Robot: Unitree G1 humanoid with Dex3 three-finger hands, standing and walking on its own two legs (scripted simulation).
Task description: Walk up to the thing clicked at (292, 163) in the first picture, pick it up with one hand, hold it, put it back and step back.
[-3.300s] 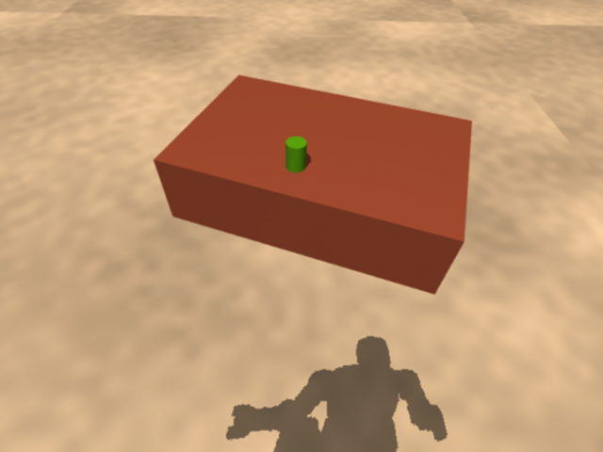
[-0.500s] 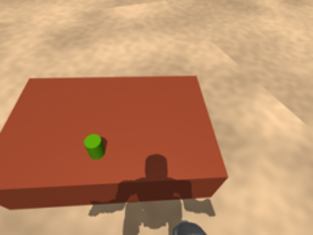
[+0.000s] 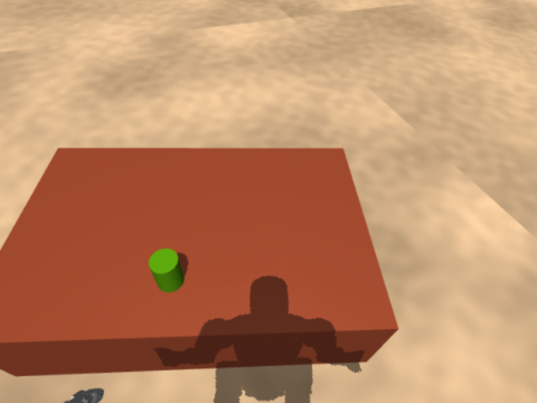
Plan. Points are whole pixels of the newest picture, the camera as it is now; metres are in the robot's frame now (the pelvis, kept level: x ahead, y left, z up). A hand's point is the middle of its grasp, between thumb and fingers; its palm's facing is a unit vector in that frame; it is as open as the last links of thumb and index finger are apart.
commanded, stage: walk up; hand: left
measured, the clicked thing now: (167, 270) +0.52 +0.27 -0.38
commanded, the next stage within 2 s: stand in 0.84 s
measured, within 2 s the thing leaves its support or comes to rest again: neither
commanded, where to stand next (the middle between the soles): +0.06 +0.00 m, yaw +2 degrees
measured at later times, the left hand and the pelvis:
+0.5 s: hand out of the picture +0.08 +0.24 -0.14, palm faces +0.03 -0.94 -0.34, open 7.4 cm; pelvis +0.01 -0.01 +0.01, yaw +1 degrees
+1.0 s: hand out of the picture +0.11 +0.23 -0.14, palm faces +0.00 -0.94 -0.33, open 7.4 cm; pelvis +0.02 -0.02 +0.01, yaw +1 degrees
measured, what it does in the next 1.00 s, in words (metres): stands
